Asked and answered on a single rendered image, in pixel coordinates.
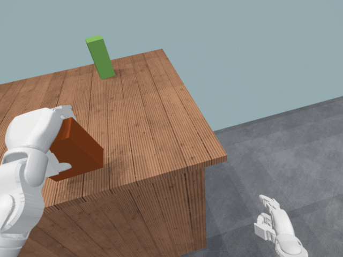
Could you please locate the right robot forearm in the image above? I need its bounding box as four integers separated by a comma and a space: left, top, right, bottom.
275, 233, 308, 257

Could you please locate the left robot forearm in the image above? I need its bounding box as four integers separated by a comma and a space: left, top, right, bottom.
0, 147, 48, 257

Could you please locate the table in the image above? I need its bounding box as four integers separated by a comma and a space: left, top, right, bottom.
0, 49, 227, 257

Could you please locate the sponge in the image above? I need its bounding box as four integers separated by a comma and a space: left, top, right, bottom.
49, 117, 103, 182

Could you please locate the robot left hand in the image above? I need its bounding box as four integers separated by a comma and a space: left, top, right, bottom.
5, 105, 77, 178

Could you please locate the robot right hand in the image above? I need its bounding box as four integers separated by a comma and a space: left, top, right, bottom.
254, 195, 295, 244

